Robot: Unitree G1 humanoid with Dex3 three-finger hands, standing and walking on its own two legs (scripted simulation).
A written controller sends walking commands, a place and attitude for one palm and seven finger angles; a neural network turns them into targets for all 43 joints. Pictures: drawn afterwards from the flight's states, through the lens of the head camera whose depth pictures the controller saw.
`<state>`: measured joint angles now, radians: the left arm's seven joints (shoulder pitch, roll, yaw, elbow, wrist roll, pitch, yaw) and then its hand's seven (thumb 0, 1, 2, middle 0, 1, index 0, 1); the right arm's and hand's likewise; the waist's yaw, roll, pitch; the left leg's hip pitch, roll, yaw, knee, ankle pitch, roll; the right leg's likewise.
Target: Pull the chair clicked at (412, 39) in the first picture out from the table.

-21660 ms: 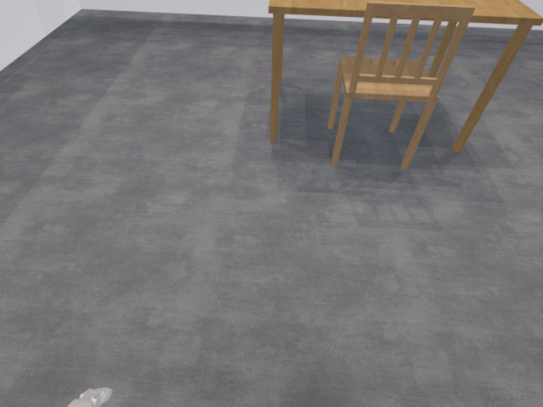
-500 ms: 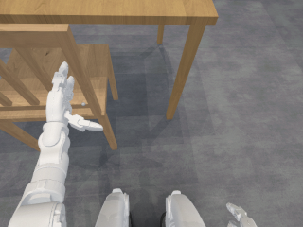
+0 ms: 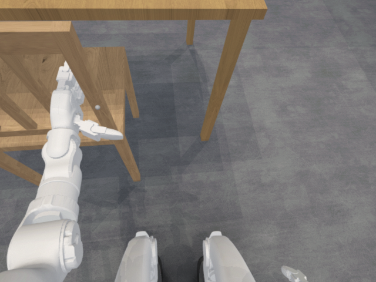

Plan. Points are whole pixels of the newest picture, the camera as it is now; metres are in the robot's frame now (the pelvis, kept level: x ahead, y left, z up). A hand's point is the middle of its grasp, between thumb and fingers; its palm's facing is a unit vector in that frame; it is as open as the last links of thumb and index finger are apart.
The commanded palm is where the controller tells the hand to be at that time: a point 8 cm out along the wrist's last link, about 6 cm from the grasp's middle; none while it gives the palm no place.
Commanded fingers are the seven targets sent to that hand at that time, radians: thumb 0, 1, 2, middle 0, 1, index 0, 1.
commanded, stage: push the fingers through the gap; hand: left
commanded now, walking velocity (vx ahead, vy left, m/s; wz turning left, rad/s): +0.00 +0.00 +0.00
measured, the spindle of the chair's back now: out of the picture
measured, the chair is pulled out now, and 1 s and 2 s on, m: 0.00 0.00 0.03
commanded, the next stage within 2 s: hook a spindle and tug to test in 0.44 s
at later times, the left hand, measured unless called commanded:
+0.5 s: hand (98, 101) +0.48 +0.18 +0.03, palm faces +0.07 -1.00 -0.03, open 16.9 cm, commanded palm +0.46 +0.21 +0.03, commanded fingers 0.00 -0.50 0.30 -0.06 -0.08 -0.06 -0.08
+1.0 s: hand (102, 102) +0.48 +0.17 +0.03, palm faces +0.07 -1.00 -0.02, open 14.0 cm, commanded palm +0.46 +0.20 +0.03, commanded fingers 0.00 0.00 0.52 -0.48 -1.40 -0.48 -1.40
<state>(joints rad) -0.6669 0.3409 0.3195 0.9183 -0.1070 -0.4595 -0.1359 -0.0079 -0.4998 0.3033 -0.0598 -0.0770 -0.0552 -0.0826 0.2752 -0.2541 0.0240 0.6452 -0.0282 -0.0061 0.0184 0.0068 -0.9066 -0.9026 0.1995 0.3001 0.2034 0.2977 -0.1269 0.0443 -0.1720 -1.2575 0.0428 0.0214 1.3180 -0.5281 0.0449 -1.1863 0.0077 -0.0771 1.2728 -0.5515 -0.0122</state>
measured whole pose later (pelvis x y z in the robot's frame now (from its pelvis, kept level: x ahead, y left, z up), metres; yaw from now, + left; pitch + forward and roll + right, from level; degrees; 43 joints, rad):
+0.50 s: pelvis +0.00 +0.00 +0.00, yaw +0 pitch +28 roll -4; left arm -0.71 0.36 0.35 0.97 -0.08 -0.50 -0.12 -0.01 -0.50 0.30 -0.06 -0.08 -0.06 -0.08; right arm 0.28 -0.25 0.03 0.64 -0.04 0.04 0.02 0.01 -0.91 -0.90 0.20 0.30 0.20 0.30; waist -0.15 0.04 -0.16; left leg -1.27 0.05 0.02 1.31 -0.53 0.04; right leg -1.20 0.01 -0.08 1.26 -0.55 -0.01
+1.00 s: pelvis +0.01 +0.00 +0.00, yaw +0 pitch +27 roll -4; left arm -0.71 0.33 0.32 0.97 -0.08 -0.48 -0.09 -0.01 -0.40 0.35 -0.32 -0.87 -0.31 -0.88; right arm 0.26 -0.24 0.02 0.64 -0.04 0.04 0.03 0.00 -0.91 -0.90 0.20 0.30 0.20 0.30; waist -0.14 0.04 -0.17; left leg -1.26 0.04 0.02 1.31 -0.53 0.04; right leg -1.18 0.01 -0.08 1.26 -0.55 -0.01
